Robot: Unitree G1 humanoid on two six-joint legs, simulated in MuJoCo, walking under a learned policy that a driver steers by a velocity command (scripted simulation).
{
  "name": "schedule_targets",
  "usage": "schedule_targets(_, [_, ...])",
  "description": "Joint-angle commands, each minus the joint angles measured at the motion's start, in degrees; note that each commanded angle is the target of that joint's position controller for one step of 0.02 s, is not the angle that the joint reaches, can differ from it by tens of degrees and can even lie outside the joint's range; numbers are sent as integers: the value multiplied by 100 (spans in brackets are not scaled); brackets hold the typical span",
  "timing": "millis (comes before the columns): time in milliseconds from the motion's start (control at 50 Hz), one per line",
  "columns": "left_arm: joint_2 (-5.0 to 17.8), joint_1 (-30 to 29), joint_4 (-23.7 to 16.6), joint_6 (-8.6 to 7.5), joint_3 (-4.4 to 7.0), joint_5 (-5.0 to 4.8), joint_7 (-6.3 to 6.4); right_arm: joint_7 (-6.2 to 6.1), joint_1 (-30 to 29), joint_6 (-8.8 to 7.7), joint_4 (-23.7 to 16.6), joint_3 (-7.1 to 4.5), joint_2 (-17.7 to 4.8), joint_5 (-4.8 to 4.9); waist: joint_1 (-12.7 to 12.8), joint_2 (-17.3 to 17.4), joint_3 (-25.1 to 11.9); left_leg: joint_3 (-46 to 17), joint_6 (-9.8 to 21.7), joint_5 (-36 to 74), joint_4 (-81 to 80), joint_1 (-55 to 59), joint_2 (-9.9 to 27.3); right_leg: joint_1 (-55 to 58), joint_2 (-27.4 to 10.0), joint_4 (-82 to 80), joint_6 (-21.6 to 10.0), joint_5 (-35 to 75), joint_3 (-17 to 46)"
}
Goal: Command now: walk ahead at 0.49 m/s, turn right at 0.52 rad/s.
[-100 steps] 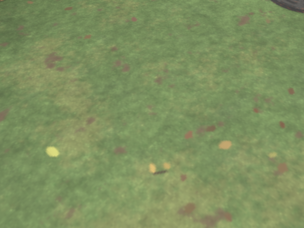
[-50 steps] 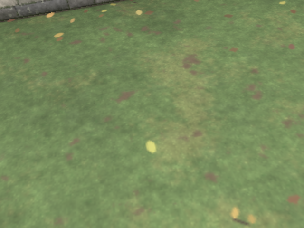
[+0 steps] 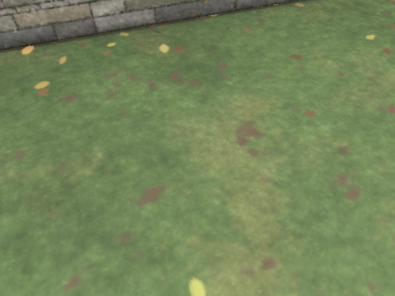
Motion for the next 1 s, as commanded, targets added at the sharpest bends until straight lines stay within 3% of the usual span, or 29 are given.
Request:
schedule_targets(20, [840, 117, -323, -130, 202, -32, 36, 16, -56, 76, -385, -96, -440, -5, -83, -271, 3, 264, -234, 702, -754, -102, 17, -347, -1402, -1166, -746, 1163, 1462])
schedule_targets(100, [868, 589, -261, -89, 238, -39, 66, 57, -861, 52, -647, -65, -419, 47, 305, -429, -90, 268, -289, 1522, -1857, -329, -153, 335, -1303, -873, -458, 1539, 1547])
schedule_targets(180, [922, 862, -275, -54, 260, 57, 129, 80, -1450, -23, -905, -27, -467, 98, 520, -503, -112, 266, -209, 1395, -2536, -326, -394, 948, -1441, -443, -432, 2226, 1853])
schedule_targets(220, [1004, 691, -364, -56, 283, 86, 178, 70, -1306, -73, -933, -49, -585, 119, 361, -570, -154, 144, -90, 1138, -2964, 186, -486, 997, -1549, -204, -300, 2386, 2067])
schedule_targets(260, [1115, 312, -483, -83, 301, 99, 173, 1, -441, -131, -694, -145, -821, 143, -76, -612, -442, 186, 97, 644, -3333, 1551, -730, 676, -1448, 438, -72, 3016, 2109])
schedule_targets(280, [1073, 230, -483, -126, 279, 48, 119, -69, 312, -206, -510, -222, -996, 114, -480, -325, -845, 97, 263, 755, -3702, 2642, -593, 397, -1114, 1440, 71, 3022, 1848])
schedule_targets(300, [681, 279, -631, -189, 162, -30, 65, -183, 1219, -252, -471, -330, -1397, -10, -793, 267, -1694, -1078, 550, -460, -3885, 3976, 622, -237, -781, 2948, 205, 1712, 1415])
schedule_targets(320, [176, 961, -810, -171, 56, -179, 67, -220, 1239, -156, -506, -458, -1873, -82, -387, 1623, -2279, -3696, 1230, -894, -4417, 5274, 2096, -2037, 97, 4443, 407, -2162, 669])
schedule_targets(340, [698, 865, -652, -73, 92, 37, 129, -187, 963, -75, -514, -440, -1456, 13, -299, 860, -1802, -4107, 1293, -1577, -4559, 4746, 1988, -2653, -452, 5019, 345, -1975, 596])
schedule_targets(360, [802, 415, -637, -35, 133, 96, 92, -166, 639, -70, -582, -321, -933, 59, -301, 195, -1043, -3118, 1147, -1393, -4648, 3970, 1682, -2636, -692, 5012, 361, -1375, 560])
schedule_targets(380, [703, 165, -686, -20, 116, 100, 36, -139, 424, -80, -552, -257, -683, 61, -220, 26, -632, -2270, 1018, -558, -4773, 3403, 1372, -2513, -869, 4790, 413, -1018, 485])
schedule_targets(420, [589, 89, -703, 100, 110, 191, -83, -142, 487, -141, -417, -223, -572, 94, -96, 473, -353, -1184, 820, 552, -4954, 2863, 950, -2284, -1077, 4556, 513, -844, 382])
schedule_targets(480, [442, -115, -831, 219, 74, 192, -178, -75, 698, -292, -258, -264, -614, 191, -19, 508, -327, -514, 894, 1605, -5109, 2799, 919, -2431, -1128, 4515, 580, -597, 294])
schedule_targets(520, [392, -486, -984, 240, 49, 210, -227, -60, 788, -319, -186, -295, -651, 203, -45, 457, -235, -155, 955, 1867, -5248, 2869, 949, -2776, -1211, 4376, 635, -266, 247])
schedule_targets(640, [160, -1643, -1394, 187, -100, 173, -347, -53, 1020, -283, 26, -340, -709, 188, -255, 402, 48, 919, 818, 2241, -5313, 2949, 728, -2649, -1239, 2560, 621, 860, -224])
schedule_targets(720, [194, -2112, -1607, 181, -124, 220, -381, -116, 1342, -196, 210, -398, -892, 181, -373, 365, 160, 1229, 702, 2889, -5034, 3516, 940, -2349, -1110, 1692, 339, 408, -643])
schedule_targets(760, [265, -1961, -1603, 183, -87, 256, -327, -159, 1409, -117, 285, -425, -1041, 161, -253, 446, -16, 1469, 613, 4548, -4326, 3807, 981, -1867, -789, 1455, 118, -190, -873])
schedule_targets(780, [342, -1614, -1518, 169, -42, 272, -289, -177, 1434, -66, 312, -446, -1143, 155, -85, 482, -262, 1564, 593, 5360, -3641, 3896, 987, -1419, -560, 1354, -19, -475, -946])
schedule_targets(800, [453, -915, -1316, 123, 33, 294, -236, -188, 1419, -13, 302, -454, -1206, 172, 223, 412, -676, 1660, 552, 5507, -2600, 3711, 949, -570, -324, 1072, -181, -513, -934])
schedule_targets(820, [710, 104, -983, 86, 168, 345, -146, -184, 1359, 5, 200, -435, -1166, 163, 679, 74, -1259, 1737, 391, 4451, -1118, 2819, 820, 897, -463, 782, -403, -489, -484])
schedule_targets(840, [1393, 329, -995, 99, 346, 326, -44, -89, 1602, -20, -185, -278, -493, 196, 457, -1187, -1932, 1706, 96, 206, 851, 579, 200, 2758, -2240, 582, -989, -1179, 2128])
schedule_targets(860, [1630, 459, -1165, 154, 417, 111, -2, -45, 1114, -58, -478, -341, -768, 143, 629, -1178, -2381, 654, -76, -1716, 1980, -655, -655, 3225, -2979, -355, -1529, -622, 4565])
schedule_targets(880, [1482, 368, -1013, 185, 394, 67, 53, -28, 480, -84, -618, -359, -864, 142, 647, -540, -1532, 153, -15, -1076, 1958, -1251, -269, 2841, -2720, -414, -1340, -23, 3506])
schedule_targets(900, [1176, 115, -946, 165, 320, 35, 97, -27, 497, -148, -603, -294, -741, 195, 386, -355, -844, 208, 9, -557, 1452, -1062, -45, 1943, -2538, -433, -1164, 714, 2735])
schedule_targets(920, [940, -141, -939, 127, 251, 43, 109, -39, 609, -140, -502, -290, -705, 166, 88, -133, -496, 198, 1, -416, 919, -632, 117, 1213, -2178, -500, -903, 1326, 2196])
schedule_targets(960, [710, -460, -991, 43, 164, -1, 100, -20, 926, 59, -411, -283, -666, 7, -269, -258, -461, 183, -114, -423, 476, 101, 192, 402, -1755, -644, -761, 1962, 1613])
schedule_targets(1000, [741, -331, -924, -56, 176, -11, 63, 22, 887, 192, -436, -279, -573, -10, -311, -258, -517, 275, -203, -280, 202, 166, 131, 180, -1582, -744, -806, 2130, 1466])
